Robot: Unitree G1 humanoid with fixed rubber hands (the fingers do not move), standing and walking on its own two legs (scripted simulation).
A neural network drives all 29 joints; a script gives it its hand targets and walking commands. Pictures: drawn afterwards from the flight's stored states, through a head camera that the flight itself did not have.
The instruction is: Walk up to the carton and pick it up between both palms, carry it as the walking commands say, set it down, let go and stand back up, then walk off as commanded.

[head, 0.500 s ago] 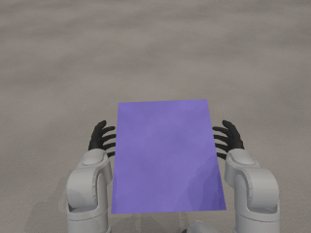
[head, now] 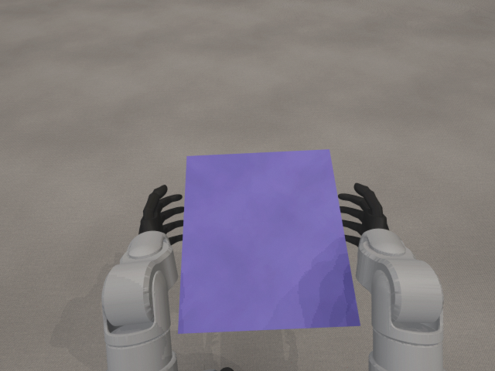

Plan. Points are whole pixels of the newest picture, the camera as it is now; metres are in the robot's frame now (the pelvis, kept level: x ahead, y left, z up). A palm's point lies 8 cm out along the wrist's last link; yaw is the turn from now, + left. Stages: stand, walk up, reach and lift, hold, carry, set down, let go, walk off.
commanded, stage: carry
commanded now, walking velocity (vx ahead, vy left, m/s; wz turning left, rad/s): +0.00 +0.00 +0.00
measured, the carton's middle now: (261, 244) +0.30 +0.01 +0.02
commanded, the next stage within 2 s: none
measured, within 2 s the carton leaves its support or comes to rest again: neither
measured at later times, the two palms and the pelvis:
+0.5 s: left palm (175, 172) +0.38 +0.15 +0.11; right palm (363, 180) +0.37 -0.15 +0.11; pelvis +0.11 +0.01 +0.00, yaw -2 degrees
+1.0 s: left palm (190, 197) +0.34 +0.12 +0.10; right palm (389, 210) +0.32 -0.18 +0.10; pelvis +0.07 -0.02 +0.00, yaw -2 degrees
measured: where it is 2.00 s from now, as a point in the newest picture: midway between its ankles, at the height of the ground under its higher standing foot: outside the picture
